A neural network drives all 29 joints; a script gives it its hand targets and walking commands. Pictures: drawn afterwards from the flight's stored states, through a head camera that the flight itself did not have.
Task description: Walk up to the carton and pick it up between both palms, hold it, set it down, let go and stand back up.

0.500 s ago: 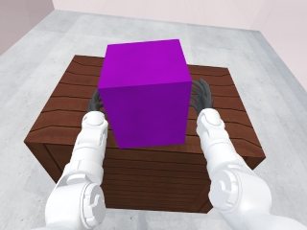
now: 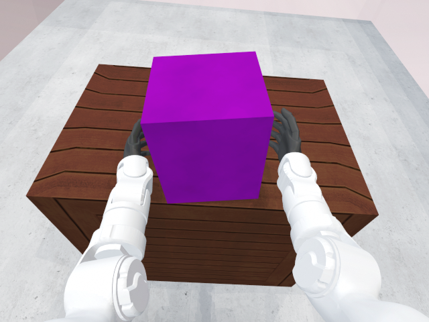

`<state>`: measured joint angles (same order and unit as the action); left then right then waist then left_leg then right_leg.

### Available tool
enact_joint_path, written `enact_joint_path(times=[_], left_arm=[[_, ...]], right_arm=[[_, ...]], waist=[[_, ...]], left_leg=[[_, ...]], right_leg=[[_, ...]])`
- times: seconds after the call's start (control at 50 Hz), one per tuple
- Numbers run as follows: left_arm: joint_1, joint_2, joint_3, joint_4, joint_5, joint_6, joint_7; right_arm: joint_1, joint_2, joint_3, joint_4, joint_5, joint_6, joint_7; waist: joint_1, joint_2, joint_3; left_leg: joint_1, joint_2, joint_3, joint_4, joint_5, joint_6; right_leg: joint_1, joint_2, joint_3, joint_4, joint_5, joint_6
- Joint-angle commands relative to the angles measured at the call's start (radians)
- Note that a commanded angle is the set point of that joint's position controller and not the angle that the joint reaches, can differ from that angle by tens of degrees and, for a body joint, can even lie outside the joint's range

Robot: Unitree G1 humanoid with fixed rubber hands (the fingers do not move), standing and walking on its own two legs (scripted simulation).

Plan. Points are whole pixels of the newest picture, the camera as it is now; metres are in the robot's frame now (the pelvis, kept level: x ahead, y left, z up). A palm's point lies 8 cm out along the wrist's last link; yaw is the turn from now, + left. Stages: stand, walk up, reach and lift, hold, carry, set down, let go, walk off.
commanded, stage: set down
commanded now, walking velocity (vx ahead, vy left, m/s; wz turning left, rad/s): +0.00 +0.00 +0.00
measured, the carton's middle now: (208, 131) +0.50 +0.01 +0.06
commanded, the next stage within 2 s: none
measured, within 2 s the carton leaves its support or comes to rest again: rests again in 0.14 s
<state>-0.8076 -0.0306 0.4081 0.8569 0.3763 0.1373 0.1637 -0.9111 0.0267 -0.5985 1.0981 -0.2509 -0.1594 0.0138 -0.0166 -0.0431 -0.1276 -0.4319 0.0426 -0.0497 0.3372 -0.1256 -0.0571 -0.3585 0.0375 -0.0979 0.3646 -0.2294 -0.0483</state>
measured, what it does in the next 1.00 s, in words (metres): stands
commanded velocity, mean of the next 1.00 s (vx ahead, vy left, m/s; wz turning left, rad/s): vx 0.00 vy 0.00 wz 0.00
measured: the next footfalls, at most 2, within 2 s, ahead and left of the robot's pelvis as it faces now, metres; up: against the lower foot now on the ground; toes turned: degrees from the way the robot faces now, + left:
none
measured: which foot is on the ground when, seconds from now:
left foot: down 0.00-1.00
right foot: down 0.00-1.00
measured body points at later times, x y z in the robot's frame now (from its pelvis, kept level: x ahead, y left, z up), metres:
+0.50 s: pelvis -0.02 +0.00 -0.01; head +0.04 +0.01 +0.44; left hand +0.45 +0.17 +0.10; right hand +0.46 -0.19 +0.14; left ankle +0.01 +0.16 -0.74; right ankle -0.04 -0.07 -0.74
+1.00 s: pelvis -0.03 +0.00 -0.01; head +0.01 -0.01 +0.44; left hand +0.42 +0.16 +0.11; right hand +0.40 -0.22 +0.08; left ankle +0.01 +0.16 -0.74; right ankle -0.04 -0.07 -0.74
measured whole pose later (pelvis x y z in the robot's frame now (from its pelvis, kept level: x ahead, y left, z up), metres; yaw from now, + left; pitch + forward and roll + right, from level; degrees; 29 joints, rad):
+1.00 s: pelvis -0.03 +0.00 -0.01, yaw -1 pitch +16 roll +0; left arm -0.82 0.10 0.22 0.78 0.04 0.20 0.21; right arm -0.79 -0.26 -0.07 0.99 0.15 0.00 0.00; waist -0.02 0.02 -0.20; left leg -0.58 0.06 -0.05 0.39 -0.09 -0.06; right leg -0.52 0.05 -0.10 0.43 -0.20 -0.05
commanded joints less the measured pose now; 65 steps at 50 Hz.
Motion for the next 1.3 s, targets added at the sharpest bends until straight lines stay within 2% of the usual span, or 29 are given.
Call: enact_joint_path(times=[0.0,0.04,0.06,0.12,0.2,0.26,0.28,0.36,0.46,0.52,0.62,0.66,0.68,0.74,0.76,0.8,0.82,0.86,0.9,0.92,0.96,0.98,1.02,1.04,1.1,1.14,1.16,1.26,1.28], left_arm=[[-0.772,-0.345,-0.142,-0.112,-0.048,-0.153,-0.107],[-0.776,-0.305,-0.128,-0.093,-0.049,-0.162,-0.103],[-0.761,-0.278,-0.122,-0.085,-0.057,-0.167,-0.094],[-0.732,-0.086,-0.106,-0.078,-0.107,-0.175,-0.051],[-0.699,0.264,-0.108,-0.118,-0.221,-0.179,0.058],[-0.779,0.259,-0.206,-0.131,-0.290,-0.173,0.102],[-0.785,0.252,-0.236,-0.120,-0.320,-0.162,0.107],[-0.794,0.275,-0.259,-0.030,-0.389,-0.156,0.100],[-0.803,0.298,-0.274,0.062,-0.412,-0.134,0.077],[-0.812,0.307,-0.286,0.077,-0.417,-0.124,0.070],[-0.767,0.290,-0.284,0.009,-0.411,-0.095,0.065],[-0.723,0.282,-0.286,-0.038,-0.414,-0.090,0.065],[-0.633,0.261,-0.301,-0.125,-0.413,-0.084,0.063],[-0.624,0.229,-0.295,-0.184,-0.409,-0.074,0.058],[-0.509,0.202,-0.296,-0.269,-0.400,-0.064,0.058],[-0.548,0.185,-0.296,-0.299,-0.403,-0.050,0.058],[-0.470,0.184,-0.295,-0.365,-0.402,-0.034,0.058],[-0.434,0.198,-0.288,-0.375,-0.400,0.001,0.046],[-0.251,0.220,-0.269,-0.408,-0.383,0.040,0.023],[-0.398,0.248,-0.271,-0.357,-0.402,0.035,0.016],[-0.260,0.269,-0.256,-0.411,-0.411,0.042,-0.011],[-0.392,0.297,-0.239,-0.318,-0.426,0.027,-0.019],[-0.342,0.304,-0.249,-0.365,-0.444,-0.005,-0.031],[-0.370,0.331,-0.239,-0.327,-0.451,-0.027,-0.033],[-0.466,0.342,-0.290,-0.301,-0.494,-0.066,0.002],[-0.482,0.340,-0.335,-0.278,-0.530,-0.079,0.026],[-0.517,0.363,-0.325,-0.237,-0.537,-0.079,0.040],[-0.552,0.369,-0.343,-0.104,-0.533,-0.041,0.071],[-0.487,0.345,-0.366,-0.165,-0.533,-0.032,0.068]], right_arm=[[-0.653,0.196,0.132,-0.084,-0.166,-0.051,0.131],[-0.670,0.153,0.134,-0.109,-0.155,-0.057,0.124],[-0.672,0.130,0.155,-0.130,-0.132,-0.060,0.117],[-0.651,-0.109,0.156,-0.141,-0.064,-0.057,0.079],[-0.660,-0.485,0.261,-0.164,0.149,-0.037,0.000],[-0.741,-0.498,0.351,-0.107,0.273,-0.017,-0.026],[-0.750,-0.497,0.373,-0.110,0.301,-0.006,-0.032],[-0.750,-0.467,0.491,-0.125,0.431,0.056,-0.035],[-0.738,-0.490,0.581,-0.034,0.537,0.126,-0.032],[-0.716,-0.529,0.554,0.035,0.529,0.156,-0.032],[-0.689,-0.544,0.550,-0.013,0.535,0.169,-0.037],[-0.664,-0.546,0.545,-0.073,0.532,0.157,-0.037],[-0.589,-0.576,0.535,-0.110,0.528,0.144,-0.033],[-0.586,-0.546,0.523,-0.171,0.511,0.129,-0.032],[-0.486,-0.556,0.528,-0.224,0.517,0.104,-0.027],[-0.517,-0.562,0.485,-0.217,0.480,0.099,-0.011],[-0.434,-0.582,0.489,-0.266,0.484,0.086,-0.009],[-0.424,-0.588,0.518,-0.342,0.504,0.079,-0.001],[-0.298,-0.604,0.589,-0.425,0.556,0.072,-0.007],[-0.433,-0.600,0.580,-0.435,0.548,0.091,-0.007],[-0.348,-0.583,0.644,-0.599,0.576,0.083,-0.013],[-0.473,-0.573,0.625,-0.559,0.555,0.102,-0.010],[-0.423,-0.555,0.624,-0.606,0.571,0.104,-0.001],[-0.436,-0.540,0.629,-0.587,0.572,0.117,0.008],[-0.444,-0.547,0.574,-0.540,0.560,0.154,0.026],[-0.418,-0.553,0.543,-0.513,0.557,0.178,0.031],[-0.431,-0.542,0.543,-0.489,0.554,0.199,0.033],[-0.413,-0.506,0.537,-0.332,0.549,0.281,0.034],[-0.352,-0.512,0.539,-0.345,0.565,0.277,0.034]], waist=[[0.088,0.071,-0.802],[0.085,0.066,-0.805],[0.107,0.058,-0.822],[0.096,0.055,-0.836],[0.127,0.079,-0.887],[0.114,0.107,-0.922],[0.113,0.083,-0.932],[0.137,0.001,-0.905],[0.146,0.028,-0.805],[0.117,0.061,-0.807],[0.106,0.095,-0.857],[0.099,0.092,-0.901],[0.072,0.085,-0.921],[0.082,0.111,-0.916],[0.089,0.129,-0.938],[0.085,0.153,-0.906],[0.080,0.164,-0.956],[0.093,0.135,-0.915],[0.109,0.069,-0.855],[0.111,0.028,-0.808],[0.121,-0.084,-0.821],[0.125,-0.108,-0.741],[0.115,-0.119,-0.765],[0.132,-0.138,-0.720],[0.112,-0.119,-0.722],[0.088,-0.095,-0.702],[0.100,-0.103,-0.689],[0.113,-0.040,-0.536],[0.088,-0.053,-0.552]], left_leg=[[0.489,-0.001,0.174,0.119,0.602,-0.005],[0.427,-0.006,0.177,0.110,0.572,-0.001],[0.413,-0.007,0.179,0.115,0.570,0.000],[0.324,-0.014,0.185,0.117,0.531,-0.002],[0.203,-0.024,0.189,0.144,0.482,-0.002],[0.161,-0.031,0.180,0.154,0.430,-0.022],[0.159,-0.030,0.172,0.164,0.437,-0.023],[0.083,-0.034,0.166,0.151,0.341,0.006],[0.094,-0.029,0.149,0.130,0.296,0.005],[0.131,-0.024,0.137,0.139,0.293,-0.011],[0.210,-0.021,0.129,0.172,0.394,-0.028],[0.214,-0.024,0.126,0.174,0.436,-0.029],[0.262,-0.019,0.117,0.183,0.513,-0.030],[0.319,-0.016,0.101,0.202,0.571,-0.024],[0.431,-0.004,0.087,0.223,0.702,-0.023],[0.561,0.017,0.057,0.242,0.755,-0.016],[0.629,0.019,0.058,0.251,0.821,-0.020],[0.567,0.008,0.068,0.237,0.764,-0.008],[0.497,-0.009,0.074,0.207,0.720,0.004],[0.323,-0.033,0.093,0.166,0.520,0.026],[0.109,-0.049,0.113,0.086,0.467,0.059],[-0.035,-0.060,0.129,0.038,0.324,0.084],[0.006,-0.053,0.124,0.034,0.314,0.091],[0.008,-0.051,0.132,0.050,0.250,0.096],[-0.018,-0.040,0.129,0.066,0.170,0.099],[-0.008,-0.034,0.123,0.070,0.120,0.103],[-0.019,-0.037,0.127,0.072,0.073,0.108],[-0.054,-0.044,0.117,0.049,-0.065,0.087],[0.047,-0.051,0.099,0.082,-0.008,0.077]], right_leg=[[0.081,-0.022,-0.012,0.009,0.646,0.112],[0.138,-0.025,-0.003,0.035,0.712,0.123],[0.152,-0.025,-0.001,0.050,0.733,0.122],[0.204,-0.018,0.016,0.070,0.795,0.117],[0.260,0.000,0.056,0.098,0.864,0.101],[0.241,0.003,0.067,0.103,0.876,0.086],[0.242,0.006,0.069,0.106,0.881,0.084],[0.275,-0.016,0.098,0.123,0.858,0.099],[0.209,-0.018,0.104,0.117,0.756,0.093],[0.138,-0.016,0.096,0.106,0.679,0.086],[0.094,0.001,0.081,0.108,0.701,0.080],[0.119,0.007,0.070,0.115,0.748,0.086],[0.144,0.020,0.060,0.124,0.826,0.083],[0.045,0.020,0.049,0.116,0.790,0.087],[-0.019,0.028,0.038,0.112,0.834,0.086],[-0.274,0.038,0.015,0.069,0.610,0.069],[-0.270,0.039,0.015,0.048,0.626,0.062],[-0.209,0.039,0.032,0.027,0.613,0.061],[-0.006,0.039,0.048,0.052,0.776,0.081],[0.058,0.016,0.071,0.064,0.716,0.093],[0.444,-0.018,0.117,0.099,0.962,0.123],[0.461,-0.050,0.142,0.099,0.877,0.137],[0.467,-0.042,0.148,0.102,0.806,0.144],[0.423,-0.038,0.154,0.098,0.663,0.146],[0.303,-0.031,0.172,0.083,0.308,0.113],[0.232,-0.024,0.163,0.074,0.177,0.096],[0.193,-0.020,0.169,0.065,0.059,0.091],[0.150,-0.044,0.199,0.021,-0.186,0.071],[0.100,-0.069,0.207,0.002,-0.174,0.053]])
